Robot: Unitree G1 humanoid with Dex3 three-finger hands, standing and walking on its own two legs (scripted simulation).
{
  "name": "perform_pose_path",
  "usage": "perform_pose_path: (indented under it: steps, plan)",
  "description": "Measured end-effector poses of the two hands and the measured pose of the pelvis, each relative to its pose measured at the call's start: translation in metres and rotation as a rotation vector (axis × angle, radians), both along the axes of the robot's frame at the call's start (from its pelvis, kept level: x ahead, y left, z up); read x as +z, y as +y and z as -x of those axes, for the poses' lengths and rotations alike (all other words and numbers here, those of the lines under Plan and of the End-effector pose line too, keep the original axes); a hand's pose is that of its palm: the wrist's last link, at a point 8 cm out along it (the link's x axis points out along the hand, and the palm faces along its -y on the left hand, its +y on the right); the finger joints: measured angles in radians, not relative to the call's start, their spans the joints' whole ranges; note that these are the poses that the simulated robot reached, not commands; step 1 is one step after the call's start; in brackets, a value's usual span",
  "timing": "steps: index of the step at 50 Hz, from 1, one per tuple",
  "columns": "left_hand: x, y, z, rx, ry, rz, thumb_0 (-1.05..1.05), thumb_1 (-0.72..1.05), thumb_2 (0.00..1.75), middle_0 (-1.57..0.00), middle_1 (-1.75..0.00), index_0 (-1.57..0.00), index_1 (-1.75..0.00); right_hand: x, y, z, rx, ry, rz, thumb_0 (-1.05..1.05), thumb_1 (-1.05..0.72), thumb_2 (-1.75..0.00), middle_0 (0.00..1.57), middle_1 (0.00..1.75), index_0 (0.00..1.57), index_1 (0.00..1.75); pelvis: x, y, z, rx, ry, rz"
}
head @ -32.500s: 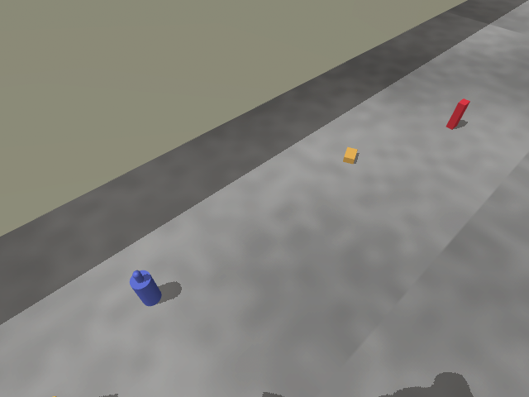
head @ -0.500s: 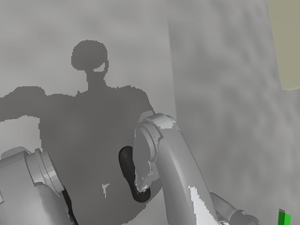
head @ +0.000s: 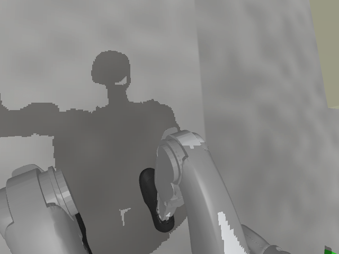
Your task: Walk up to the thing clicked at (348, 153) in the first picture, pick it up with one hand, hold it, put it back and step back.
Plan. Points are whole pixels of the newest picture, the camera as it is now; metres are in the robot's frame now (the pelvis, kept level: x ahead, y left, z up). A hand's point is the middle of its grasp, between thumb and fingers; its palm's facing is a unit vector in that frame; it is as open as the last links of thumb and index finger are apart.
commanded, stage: settle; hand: left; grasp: from above
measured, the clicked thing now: out of the picture +0.42 +0.34 -0.28
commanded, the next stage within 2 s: lift in 0.52 s
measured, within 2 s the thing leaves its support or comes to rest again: neither
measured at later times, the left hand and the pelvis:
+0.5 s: hand out of the picture +0.40 +0.35 -0.15, palm faces -0.43 -0.18 -0.88, open 11.6 cm; pelvis +0.00 -0.01 +0.01, yaw +6 degrees
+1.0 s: hand out of the picture +0.37 +0.36 -0.07, palm faces -0.42 -0.18 -0.89, open 11.3 cm; pelvis +0.00 -0.01 +0.06, yaw +9 degrees
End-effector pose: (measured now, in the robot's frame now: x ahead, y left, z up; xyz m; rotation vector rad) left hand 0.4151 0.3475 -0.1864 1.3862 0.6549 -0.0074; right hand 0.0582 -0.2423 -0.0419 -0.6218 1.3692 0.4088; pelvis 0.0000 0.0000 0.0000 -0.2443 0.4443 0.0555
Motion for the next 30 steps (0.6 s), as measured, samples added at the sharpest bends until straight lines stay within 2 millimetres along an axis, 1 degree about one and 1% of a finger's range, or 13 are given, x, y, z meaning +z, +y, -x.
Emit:
perform_pose_path:
  steps: [4,9,13,16,19,22,30]
  plan:
    - [0.013,0.002,-0.002,-0.01,-0.032,-0.016,-0.01,-0.2,0.43,-0.71,-0.48,-0.66,-0.48,-0.004,-0.004,-0.003,-0.033,-0.005,-0.009,0.01,-0.91,-0.89,0.2,0.3,0.2,0.3,0.0,-0.001,-0.003,0.004,0.023,-0.009]
    - [0.041,0.005,-0.003,-0.004,-0.061,-0.041,0.0,-0.19,0.4,-0.72,-0.47,-0.67,-0.47,-0.011,-0.009,-0.014,-0.084,-0.042,-0.031,0.01,-0.9,-0.89,0.2,0.3,0.2,0.3,0.003,-0.002,-0.006,0.01,0.055,-0.023]
    - [0.062,0.007,0.002,0.007,-0.03,-0.057,0.0,-0.19,0.39,-0.72,-0.47,-0.67,-0.47,-0.017,-0.013,-0.025,-0.114,-0.084,-0.055,0.01,-0.9,-0.89,0.2,0.3,0.2,0.3,0.007,-0.003,-0.005,0.017,0.073,-0.038]
    - [0.073,0.008,0.008,0.015,0.007,-0.062,0.0,-0.18,0.41,-0.73,-0.47,-0.66,-0.46,-0.021,-0.015,-0.032,-0.126,-0.113,-0.068,0.01,-0.9,-0.89,0.2,0.3,0.2,0.3,0.009,-0.004,-0.003,0.025,0.079,-0.052]
    - [0.081,0.008,0.012,0.023,0.035,-0.048,0.0,-0.14,0.43,-0.8,-0.47,-0.63,-0.43,-0.023,-0.018,-0.037,-0.137,-0.129,-0.071,0.01,-0.9,-0.89,0.2,0.3,0.2,0.3,0.011,-0.006,-0.001,0.033,0.081,-0.065]
    - [0.086,0.008,0.015,0.01,0.057,-0.043,0.0,-0.1,0.46,-0.87,-0.47,-0.6,-0.4,-0.026,-0.022,-0.036,-0.154,-0.123,-0.059,0.01,-0.9,-0.89,0.2,0.3,0.2,0.3,0.013,-0.008,0.0,0.042,0.084,-0.078]
    - [0.097,-0.001,0.009,-0.052,0.01,-0.028,0.01,-0.04,0.47,-0.96,-0.42,-0.58,-0.32,-0.029,-0.027,-0.033,-0.199,-0.083,-0.013,0.01,-0.9,-0.89,0.2,0.3,0.2,0.3,0.018,-0.011,-0.002,0.052,0.102,-0.093]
